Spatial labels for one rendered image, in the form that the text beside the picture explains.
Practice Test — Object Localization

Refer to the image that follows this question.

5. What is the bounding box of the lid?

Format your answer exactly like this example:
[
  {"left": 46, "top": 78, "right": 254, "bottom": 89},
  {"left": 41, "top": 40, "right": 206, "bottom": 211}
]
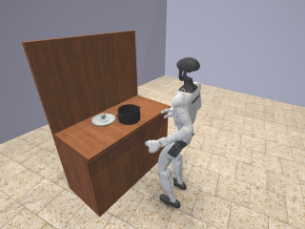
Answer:
[{"left": 91, "top": 114, "right": 115, "bottom": 126}]

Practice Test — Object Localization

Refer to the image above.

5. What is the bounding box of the table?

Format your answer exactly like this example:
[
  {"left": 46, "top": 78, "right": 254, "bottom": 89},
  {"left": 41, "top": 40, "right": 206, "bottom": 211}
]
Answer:
[{"left": 22, "top": 31, "right": 172, "bottom": 217}]

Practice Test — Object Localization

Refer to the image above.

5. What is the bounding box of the robot right shin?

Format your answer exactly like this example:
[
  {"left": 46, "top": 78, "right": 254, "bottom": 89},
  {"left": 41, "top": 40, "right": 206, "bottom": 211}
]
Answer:
[{"left": 171, "top": 153, "right": 183, "bottom": 184}]

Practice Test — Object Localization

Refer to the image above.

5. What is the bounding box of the robot shin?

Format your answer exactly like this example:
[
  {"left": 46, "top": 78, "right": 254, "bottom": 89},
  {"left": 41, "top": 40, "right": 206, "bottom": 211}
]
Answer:
[
  {"left": 171, "top": 153, "right": 183, "bottom": 184},
  {"left": 158, "top": 172, "right": 176, "bottom": 202}
]

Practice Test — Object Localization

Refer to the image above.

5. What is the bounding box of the pot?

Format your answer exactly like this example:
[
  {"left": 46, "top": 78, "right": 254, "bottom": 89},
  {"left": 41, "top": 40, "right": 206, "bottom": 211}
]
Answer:
[{"left": 116, "top": 104, "right": 141, "bottom": 125}]

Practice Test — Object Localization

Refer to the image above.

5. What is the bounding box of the right robot hand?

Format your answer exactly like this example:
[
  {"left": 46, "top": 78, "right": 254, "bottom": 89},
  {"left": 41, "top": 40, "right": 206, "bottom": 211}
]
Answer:
[{"left": 161, "top": 107, "right": 173, "bottom": 118}]

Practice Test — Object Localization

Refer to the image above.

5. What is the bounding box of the robot left forearm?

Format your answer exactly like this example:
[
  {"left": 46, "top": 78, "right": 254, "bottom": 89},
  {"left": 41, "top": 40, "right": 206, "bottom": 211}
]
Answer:
[{"left": 157, "top": 127, "right": 191, "bottom": 148}]

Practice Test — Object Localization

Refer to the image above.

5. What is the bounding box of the robot left upper arm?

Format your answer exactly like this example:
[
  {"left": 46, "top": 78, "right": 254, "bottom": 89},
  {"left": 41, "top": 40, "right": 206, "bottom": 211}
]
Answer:
[{"left": 172, "top": 93, "right": 193, "bottom": 136}]

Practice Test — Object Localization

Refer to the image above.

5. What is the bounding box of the robot right upper arm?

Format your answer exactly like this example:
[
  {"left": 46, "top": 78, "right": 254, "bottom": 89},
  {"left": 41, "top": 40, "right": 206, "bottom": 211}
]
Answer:
[{"left": 194, "top": 82, "right": 202, "bottom": 110}]

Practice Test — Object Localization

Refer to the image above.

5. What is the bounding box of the robot left shin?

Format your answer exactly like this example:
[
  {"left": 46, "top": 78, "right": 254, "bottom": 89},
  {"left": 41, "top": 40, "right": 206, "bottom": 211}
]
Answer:
[{"left": 158, "top": 172, "right": 176, "bottom": 202}]

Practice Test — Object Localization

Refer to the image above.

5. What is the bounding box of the left robot hand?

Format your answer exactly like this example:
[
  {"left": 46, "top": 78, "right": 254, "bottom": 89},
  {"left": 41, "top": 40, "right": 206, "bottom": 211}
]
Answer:
[{"left": 145, "top": 139, "right": 160, "bottom": 154}]

